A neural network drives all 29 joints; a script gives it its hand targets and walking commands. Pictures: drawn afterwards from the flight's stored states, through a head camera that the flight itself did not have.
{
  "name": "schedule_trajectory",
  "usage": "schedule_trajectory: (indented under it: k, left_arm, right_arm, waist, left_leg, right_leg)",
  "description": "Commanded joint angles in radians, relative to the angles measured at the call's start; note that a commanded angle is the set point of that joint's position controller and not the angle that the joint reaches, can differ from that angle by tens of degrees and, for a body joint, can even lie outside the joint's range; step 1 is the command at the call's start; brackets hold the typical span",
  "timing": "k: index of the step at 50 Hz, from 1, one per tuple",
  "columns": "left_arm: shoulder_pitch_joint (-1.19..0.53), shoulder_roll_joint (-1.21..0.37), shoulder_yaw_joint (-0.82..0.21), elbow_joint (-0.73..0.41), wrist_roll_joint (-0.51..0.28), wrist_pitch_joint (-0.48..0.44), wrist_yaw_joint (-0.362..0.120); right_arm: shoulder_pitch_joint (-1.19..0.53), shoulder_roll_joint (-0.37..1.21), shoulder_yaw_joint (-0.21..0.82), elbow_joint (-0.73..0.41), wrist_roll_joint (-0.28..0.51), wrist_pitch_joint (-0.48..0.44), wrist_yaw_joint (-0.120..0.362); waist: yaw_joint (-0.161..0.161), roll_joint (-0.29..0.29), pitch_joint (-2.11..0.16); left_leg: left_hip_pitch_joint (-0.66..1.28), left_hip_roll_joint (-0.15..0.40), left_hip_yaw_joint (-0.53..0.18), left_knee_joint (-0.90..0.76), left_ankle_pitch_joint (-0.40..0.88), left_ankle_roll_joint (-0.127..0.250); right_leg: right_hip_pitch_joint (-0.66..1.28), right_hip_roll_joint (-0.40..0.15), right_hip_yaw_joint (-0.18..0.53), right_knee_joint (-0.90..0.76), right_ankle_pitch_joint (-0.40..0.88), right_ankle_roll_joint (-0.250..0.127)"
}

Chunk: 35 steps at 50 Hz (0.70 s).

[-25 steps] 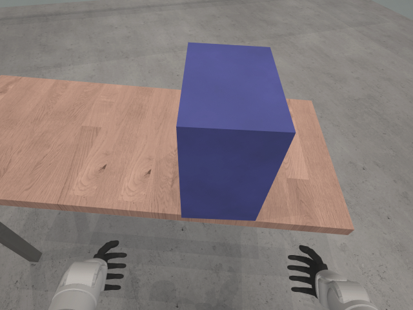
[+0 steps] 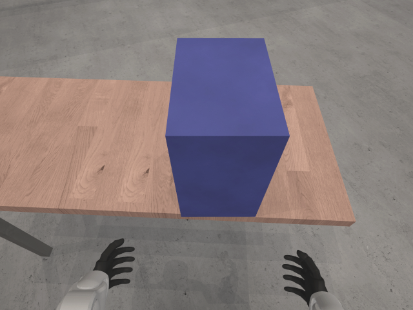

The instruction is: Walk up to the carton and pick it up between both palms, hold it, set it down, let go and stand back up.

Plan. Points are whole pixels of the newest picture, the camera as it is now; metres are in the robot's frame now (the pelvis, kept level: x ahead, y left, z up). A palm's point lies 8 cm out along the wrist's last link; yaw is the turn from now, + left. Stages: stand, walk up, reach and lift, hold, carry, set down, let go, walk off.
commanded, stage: reach and lift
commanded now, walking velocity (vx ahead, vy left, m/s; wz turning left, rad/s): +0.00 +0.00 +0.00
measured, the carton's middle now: (219, 134) +0.48 +0.00 +0.04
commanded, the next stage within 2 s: none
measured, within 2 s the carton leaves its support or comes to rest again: neither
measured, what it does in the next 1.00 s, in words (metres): stands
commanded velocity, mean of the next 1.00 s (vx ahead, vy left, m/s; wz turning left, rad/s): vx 0.00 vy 0.00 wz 0.00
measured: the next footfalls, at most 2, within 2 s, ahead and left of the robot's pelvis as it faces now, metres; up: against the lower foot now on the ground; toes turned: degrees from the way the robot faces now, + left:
none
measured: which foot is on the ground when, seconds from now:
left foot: down 0.00-1.00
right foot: down 0.00-1.00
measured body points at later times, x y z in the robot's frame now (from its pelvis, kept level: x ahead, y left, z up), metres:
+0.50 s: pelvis +0.01 +0.00 +0.02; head +0.03 +0.01 +0.46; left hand +0.18 +0.24 -0.06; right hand +0.16 -0.17 -0.06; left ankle +0.02 +0.14 -0.73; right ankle +0.02 -0.12 -0.73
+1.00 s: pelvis +0.03 +0.01 +0.02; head +0.03 +0.02 +0.47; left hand +0.22 +0.23 -0.04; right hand +0.22 -0.17 -0.04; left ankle +0.02 +0.14 -0.73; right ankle +0.02 -0.12 -0.73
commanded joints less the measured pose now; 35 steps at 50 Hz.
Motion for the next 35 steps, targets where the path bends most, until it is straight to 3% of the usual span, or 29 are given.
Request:
schedule_trajectory:
  k: [1,5,9,12,16,25,35]
  left_arm:
    - [0.225,0.025,0.028,-0.092,0.015,0.024,-0.025]
    - [0.168,0.058,0.067,-0.123,0.052,0.007,-0.025]
    - [0.045,0.091,0.08,-0.152,0.042,-0.106,-0.007]
    - [0.035,0.092,0.066,-0.175,0.013,-0.229,0.005]
    - [0.12,0.084,0.044,-0.112,-0.001,-0.344,-0.002]
    - [0.182,0.064,-0.002,-0.041,-0.031,-0.414,0.001]
    - [0.149,0.054,-0.045,-0.051,-0.03,-0.557,0.035]
  right_arm:
    - [0.129,-0.079,0.034,-0.104,0.015,-0.011,-0.064]
    - [0.115,-0.038,0.024,-0.194,-0.033,-0.034,-0.089]
    - [0.114,0.044,0.015,-0.271,-0.079,-0.073,-0.072]
    - [0.155,0.079,0.012,-0.26,-0.072,-0.129,-0.059]
    - [0.234,0.084,0.005,-0.193,-0.066,-0.198,-0.062]
    - [0.192,0.028,-0.022,-0.157,-0.077,-0.324,-0.048]
    - [0.161,0.017,-0.038,-0.111,-0.058,-0.414,-0.013]
  waist:
    - [0.015,-0.001,-0.151]
    - [0.033,-0.034,-0.027]
    - [0.03,-0.021,-0.06]
    - [0.01,0.023,-0.149]
    - [-0.009,0.051,-0.181]
    - [0.024,0.033,-0.119]
    - [0.027,0.057,-0.092]
  left_leg:
    - [0.359,-0.096,0.06,-0.136,0.401,-0.028]
    - [0.331,-0.11,0.08,-0.195,0.267,-0.018]
    - [0.282,-0.087,0.087,-0.227,0.114,0.01]
    - [0.297,-0.075,0.07,-0.215,0.125,0.021]
    - [0.346,-0.079,0.046,-0.199,0.207,0.013]
    - [0.321,-0.081,0.029,-0.232,0.241,0.003]
    - [0.326,-0.078,0.02,-0.255,0.226,-0.005]
  right_leg:
    - [0.111,0.056,-0.077,-0.222,0.219,0.007]
    - [0.103,0.05,-0.067,-0.27,0.136,0.036]
    - [0.114,0.016,-0.032,-0.271,0.072,0.034]
    - [0.124,-0.006,-0.009,-0.254,0.1,0.025]
    - [0.105,-0.008,-0.011,-0.274,0.12,0.014]
    - [0.115,0.036,-0.035,-0.301,0.03,-0.015]
    - [0.157,0.03,-0.012,-0.301,0.033,-0.047]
